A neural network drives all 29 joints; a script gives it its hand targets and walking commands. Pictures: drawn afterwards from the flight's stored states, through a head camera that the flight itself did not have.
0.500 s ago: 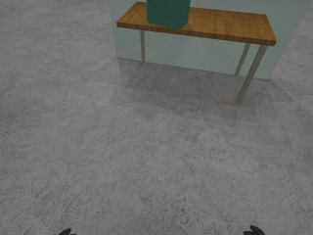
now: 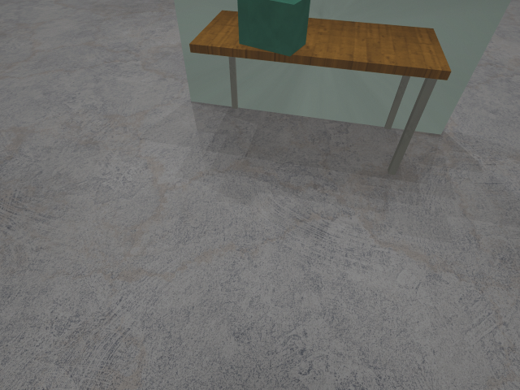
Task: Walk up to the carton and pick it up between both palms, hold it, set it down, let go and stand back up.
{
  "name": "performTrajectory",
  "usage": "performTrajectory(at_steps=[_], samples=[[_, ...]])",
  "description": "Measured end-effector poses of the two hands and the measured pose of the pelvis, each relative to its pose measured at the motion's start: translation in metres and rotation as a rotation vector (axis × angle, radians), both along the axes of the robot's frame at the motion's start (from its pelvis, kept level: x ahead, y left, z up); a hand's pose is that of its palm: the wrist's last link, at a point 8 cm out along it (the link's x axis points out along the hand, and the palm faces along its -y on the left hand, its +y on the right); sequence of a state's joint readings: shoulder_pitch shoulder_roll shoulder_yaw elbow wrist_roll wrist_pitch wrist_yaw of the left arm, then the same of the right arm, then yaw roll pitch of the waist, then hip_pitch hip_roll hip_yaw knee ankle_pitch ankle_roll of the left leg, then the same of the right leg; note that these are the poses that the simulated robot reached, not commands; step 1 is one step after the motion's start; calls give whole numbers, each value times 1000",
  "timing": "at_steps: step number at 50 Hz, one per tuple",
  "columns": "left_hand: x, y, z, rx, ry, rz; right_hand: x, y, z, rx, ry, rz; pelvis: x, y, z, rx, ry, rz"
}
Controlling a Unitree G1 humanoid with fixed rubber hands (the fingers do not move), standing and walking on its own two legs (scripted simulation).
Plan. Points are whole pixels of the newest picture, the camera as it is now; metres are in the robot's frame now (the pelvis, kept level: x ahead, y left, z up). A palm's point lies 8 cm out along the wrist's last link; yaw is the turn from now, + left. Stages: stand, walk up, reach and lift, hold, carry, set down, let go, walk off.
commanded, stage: walk up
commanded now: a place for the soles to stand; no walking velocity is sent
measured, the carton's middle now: (273, 20) +1.62 -0.06 -0.03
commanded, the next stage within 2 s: none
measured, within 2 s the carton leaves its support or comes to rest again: neither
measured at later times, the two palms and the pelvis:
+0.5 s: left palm (68, 350) +0.23 +0.35 -0.12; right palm out of the picture +0.08 -0.25 -0.10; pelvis +0.10 +0.05 -0.02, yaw -8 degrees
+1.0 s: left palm (149, 224) +0.48 +0.26 -0.09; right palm (422, 297) +0.33 -0.32 -0.13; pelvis +0.31 +0.00 -0.04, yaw -11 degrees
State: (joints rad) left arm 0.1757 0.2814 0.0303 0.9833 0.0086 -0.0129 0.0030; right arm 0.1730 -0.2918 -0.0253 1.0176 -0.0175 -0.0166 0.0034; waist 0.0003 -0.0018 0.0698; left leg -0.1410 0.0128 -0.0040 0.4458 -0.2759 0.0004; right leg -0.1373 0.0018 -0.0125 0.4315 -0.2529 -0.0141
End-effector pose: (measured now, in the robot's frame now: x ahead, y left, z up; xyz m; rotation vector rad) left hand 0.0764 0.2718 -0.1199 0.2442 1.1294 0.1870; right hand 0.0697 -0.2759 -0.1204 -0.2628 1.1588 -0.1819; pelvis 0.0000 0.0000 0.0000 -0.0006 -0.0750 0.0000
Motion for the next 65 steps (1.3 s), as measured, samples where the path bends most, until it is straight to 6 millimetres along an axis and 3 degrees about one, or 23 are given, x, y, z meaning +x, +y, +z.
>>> performTrajectory(at_steps=[5,11,15,20,25,30,35,39,45,49,53,58,61,65], samples=[[-7,9,0,12,-22,-18,5,-6,4,-15,-53,32,8,5,-6,-20,29,-14],[-21,48,-3,50,29,-2,35,2,20,-54,-112,69,28,29,-10,-44,33,-23],[0,79,-18,64,54,-21,44,11,22,-116,-181,56,48,49,-26,-11,24,-46],[71,88,-14,55,-30,-124,20,25,20,-141,-128,-32,71,55,-26,13,-8,-87],[149,77,1,41,-120,-223,10,29,21,-120,-89,-104,101,51,-22,33,-31,-139],[231,49,18,44,-188,-314,17,16,15,-116,-70,-179,142,40,-24,36,-41,-192],[322,3,26,66,-258,-415,40,-8,-9,-90,-25,-234,195,16,-37,40,-36,-244],[380,-29,23,103,-330,-462,73,-27,-36,-44,39,-250,228,-3,-54,-3,-18,-254],[400,-36,30,131,-313,-432,170,-44,-33,-38,-39,-179,271,-6,-45,-39,-25,-231],[404,-19,31,137,-273,-390,241,-44,-16,-37,-121,-112,304,-4,-37,-54,-23,-209],[414,12,26,147,-242,-326,307,-39,3,-51,-176,-55,343,3,-34,-59,-21,-187],[448,55,4,142,-188,-270,380,-28,22,-111,-227,-23,403,24,-41,-53,-11,-168],[482,74,-18,131,-156,-256,407,-22,21,-176,-259,-26,434,37,-57,-18,-6,-170],[534,72,-27,107,-158,-279,419,-10,20,-200,-219,-81,464,40,-56,1,-11,-193]])
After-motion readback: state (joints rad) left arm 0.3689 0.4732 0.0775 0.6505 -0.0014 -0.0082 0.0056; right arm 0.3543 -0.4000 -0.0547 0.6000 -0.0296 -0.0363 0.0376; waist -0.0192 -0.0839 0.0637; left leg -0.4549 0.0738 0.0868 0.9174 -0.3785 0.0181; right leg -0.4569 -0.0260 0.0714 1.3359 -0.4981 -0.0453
